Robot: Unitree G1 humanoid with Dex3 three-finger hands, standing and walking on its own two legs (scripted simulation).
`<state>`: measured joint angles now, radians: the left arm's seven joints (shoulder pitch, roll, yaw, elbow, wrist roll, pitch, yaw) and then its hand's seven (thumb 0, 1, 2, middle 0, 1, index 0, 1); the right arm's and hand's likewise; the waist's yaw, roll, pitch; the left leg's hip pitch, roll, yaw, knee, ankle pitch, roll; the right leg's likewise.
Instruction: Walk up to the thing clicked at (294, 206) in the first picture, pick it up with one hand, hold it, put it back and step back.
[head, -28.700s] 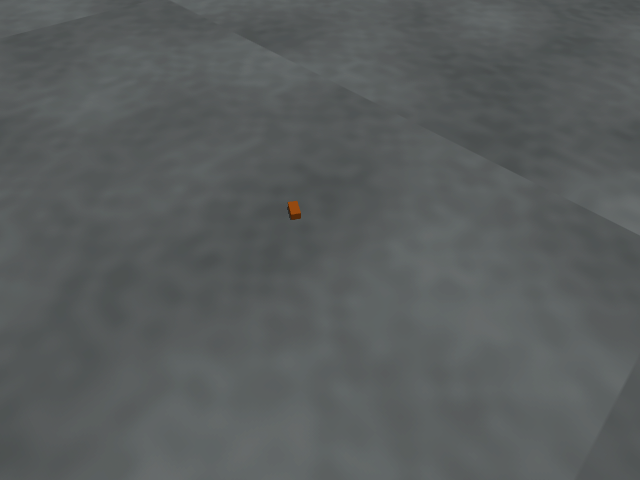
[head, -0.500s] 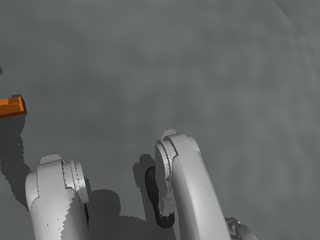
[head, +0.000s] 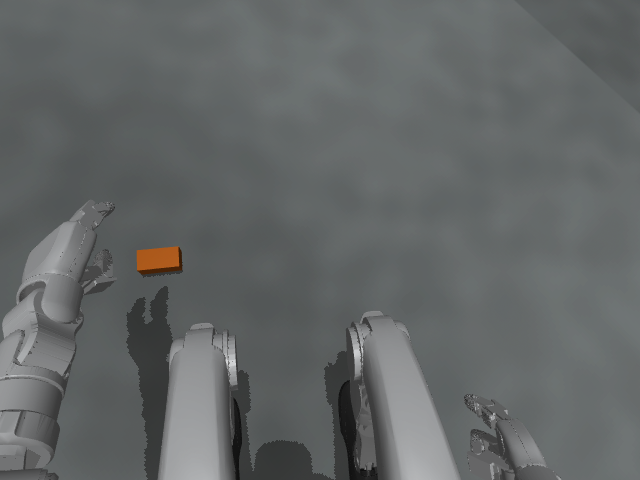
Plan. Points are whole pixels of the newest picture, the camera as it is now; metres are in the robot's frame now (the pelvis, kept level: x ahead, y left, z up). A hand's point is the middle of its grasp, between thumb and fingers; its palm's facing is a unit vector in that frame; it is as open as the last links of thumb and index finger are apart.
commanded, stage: home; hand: left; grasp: from above
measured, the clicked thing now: (160, 260) +0.49 +0.27 -0.43
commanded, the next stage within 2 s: none
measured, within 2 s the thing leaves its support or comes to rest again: neither
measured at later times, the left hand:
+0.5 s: hand (38, 359) +0.27 +0.21 +0.10, palm faces +0.10 -0.96 -0.27, open 7.4 cm
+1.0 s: hand out of the picture +0.22 +0.20 +0.22, palm faces +0.15 -0.97 -0.21, open 7.4 cm
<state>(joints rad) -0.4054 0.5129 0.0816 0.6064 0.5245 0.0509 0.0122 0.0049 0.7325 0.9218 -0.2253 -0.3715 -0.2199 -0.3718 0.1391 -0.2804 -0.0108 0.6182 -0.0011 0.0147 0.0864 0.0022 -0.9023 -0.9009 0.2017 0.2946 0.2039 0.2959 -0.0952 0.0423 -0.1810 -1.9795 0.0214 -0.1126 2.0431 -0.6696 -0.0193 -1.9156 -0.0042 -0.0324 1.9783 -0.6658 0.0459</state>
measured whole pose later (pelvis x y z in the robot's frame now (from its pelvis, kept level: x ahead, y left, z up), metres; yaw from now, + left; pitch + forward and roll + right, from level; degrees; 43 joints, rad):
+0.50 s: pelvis +0.04 +0.00 +0.18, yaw +4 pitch +22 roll -4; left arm 0.17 0.27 0.08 0.11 -0.03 0.38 0.08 0.01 0.89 0.90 -0.21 -0.30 -0.21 -0.29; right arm 0.16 -0.20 0.06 0.54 0.05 -0.11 -0.11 0.01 -0.90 -0.90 0.20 0.29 0.21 0.30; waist -0.07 0.03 -0.17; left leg -1.23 0.03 -0.09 1.41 -0.57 -0.03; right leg -1.16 -0.02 -0.05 1.35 -0.57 0.03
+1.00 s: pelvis +0.08 +0.00 +0.27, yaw +6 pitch +11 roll -3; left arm 0.51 0.22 0.04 -0.15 -0.06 0.46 0.03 0.01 0.90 0.90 -0.21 -0.30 -0.20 -0.29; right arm 0.28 -0.22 0.03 0.51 0.01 -0.22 -0.18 0.01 -0.90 -0.90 0.20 0.29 0.20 0.30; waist -0.04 0.05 -0.17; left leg -0.71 0.03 -0.07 1.01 -0.49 -0.02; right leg -0.65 -0.02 -0.05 0.94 -0.48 0.03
